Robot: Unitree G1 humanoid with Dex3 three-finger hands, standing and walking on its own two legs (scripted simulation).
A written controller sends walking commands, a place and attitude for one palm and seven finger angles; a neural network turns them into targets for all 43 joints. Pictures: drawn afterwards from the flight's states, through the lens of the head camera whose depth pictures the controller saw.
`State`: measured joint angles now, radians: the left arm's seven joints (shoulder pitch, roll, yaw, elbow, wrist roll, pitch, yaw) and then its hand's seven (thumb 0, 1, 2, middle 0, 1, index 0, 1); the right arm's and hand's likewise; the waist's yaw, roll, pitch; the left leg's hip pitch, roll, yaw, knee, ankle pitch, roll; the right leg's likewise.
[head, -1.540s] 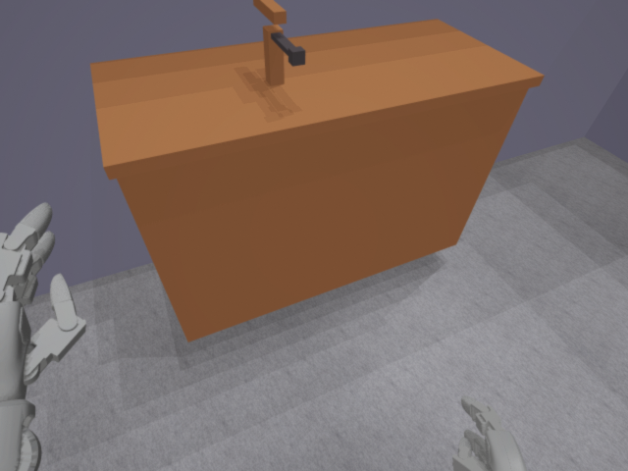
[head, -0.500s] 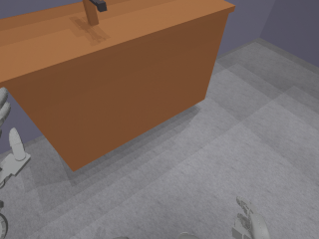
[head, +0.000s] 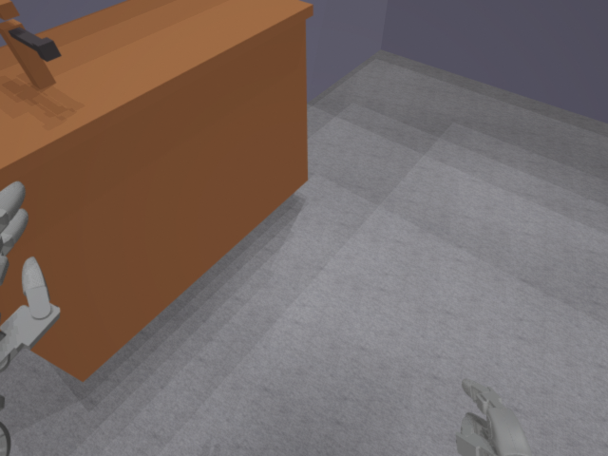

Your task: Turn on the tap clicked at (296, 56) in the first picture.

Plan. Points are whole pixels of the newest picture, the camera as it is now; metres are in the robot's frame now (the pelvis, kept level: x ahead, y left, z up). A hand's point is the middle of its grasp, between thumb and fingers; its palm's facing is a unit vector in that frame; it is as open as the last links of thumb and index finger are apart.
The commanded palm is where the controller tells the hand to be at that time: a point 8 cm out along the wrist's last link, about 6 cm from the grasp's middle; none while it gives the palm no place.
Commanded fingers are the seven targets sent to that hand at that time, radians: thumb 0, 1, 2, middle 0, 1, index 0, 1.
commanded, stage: walk to a spot facing it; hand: left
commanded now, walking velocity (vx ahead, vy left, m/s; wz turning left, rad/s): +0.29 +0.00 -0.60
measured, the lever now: (46, 49) +0.72 +0.53 +0.16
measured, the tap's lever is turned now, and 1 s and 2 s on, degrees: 0 0 0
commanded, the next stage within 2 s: turn to face it in 1.14 s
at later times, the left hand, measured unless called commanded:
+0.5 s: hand (269, 222) +0.34 +0.07 +0.15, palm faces +0.10 -0.88 -0.47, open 7.4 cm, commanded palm +0.27 +0.14 +0.18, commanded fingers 0.00 0.90 0.90 -0.20 -0.30 -0.20 -0.30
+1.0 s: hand (335, 160) +0.45 +0.00 +0.15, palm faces +0.09 -0.93 -0.35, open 7.5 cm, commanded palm +0.41 +0.06 +0.18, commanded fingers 0.00 0.90 0.90 -0.20 -0.30 -0.20 -0.30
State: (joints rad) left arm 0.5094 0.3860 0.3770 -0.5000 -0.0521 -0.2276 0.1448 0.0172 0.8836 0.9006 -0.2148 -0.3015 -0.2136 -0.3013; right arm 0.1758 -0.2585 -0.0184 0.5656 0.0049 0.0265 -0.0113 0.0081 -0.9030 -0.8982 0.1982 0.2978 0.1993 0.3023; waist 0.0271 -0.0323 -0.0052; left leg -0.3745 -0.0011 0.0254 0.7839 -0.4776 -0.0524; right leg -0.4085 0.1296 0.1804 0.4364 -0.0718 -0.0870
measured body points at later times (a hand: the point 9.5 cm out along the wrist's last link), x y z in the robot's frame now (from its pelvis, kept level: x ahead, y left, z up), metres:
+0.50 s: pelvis +0.03 -0.07 -0.03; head +0.08 -0.10 +0.41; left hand +0.33 +0.12 +0.17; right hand +0.09 -0.33 -0.15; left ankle -0.02 +0.12 -0.68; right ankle +0.04 -0.20 -0.74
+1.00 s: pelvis +0.16 -0.14 -0.01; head +0.16 -0.15 +0.44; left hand +0.44 +0.05 +0.17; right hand +0.24 -0.38 -0.11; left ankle +0.23 +0.00 -0.74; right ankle +0.14 -0.24 -0.74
